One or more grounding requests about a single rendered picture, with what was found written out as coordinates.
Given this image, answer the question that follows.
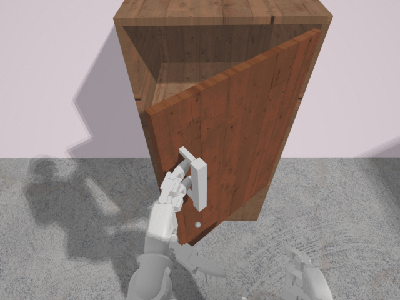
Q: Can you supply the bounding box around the handle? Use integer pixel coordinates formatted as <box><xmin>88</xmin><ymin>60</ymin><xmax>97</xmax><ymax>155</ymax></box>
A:
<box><xmin>179</xmin><ymin>146</ymin><xmax>207</xmax><ymax>212</ymax></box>

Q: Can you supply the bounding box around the right robot hand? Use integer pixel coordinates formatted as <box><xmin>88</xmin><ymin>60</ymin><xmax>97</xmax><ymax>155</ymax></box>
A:
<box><xmin>282</xmin><ymin>245</ymin><xmax>333</xmax><ymax>300</ymax></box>

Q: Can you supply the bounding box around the left robot hand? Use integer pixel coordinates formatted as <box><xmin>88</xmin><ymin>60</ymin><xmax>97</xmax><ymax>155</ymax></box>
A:
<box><xmin>144</xmin><ymin>159</ymin><xmax>227</xmax><ymax>278</ymax></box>

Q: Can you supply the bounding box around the robot left forearm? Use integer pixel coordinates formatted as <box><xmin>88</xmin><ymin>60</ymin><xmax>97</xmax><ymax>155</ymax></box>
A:
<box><xmin>126</xmin><ymin>253</ymin><xmax>173</xmax><ymax>300</ymax></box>

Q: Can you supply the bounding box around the cupboard door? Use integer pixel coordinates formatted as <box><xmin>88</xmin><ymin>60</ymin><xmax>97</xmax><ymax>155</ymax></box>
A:
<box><xmin>144</xmin><ymin>28</ymin><xmax>322</xmax><ymax>247</ymax></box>

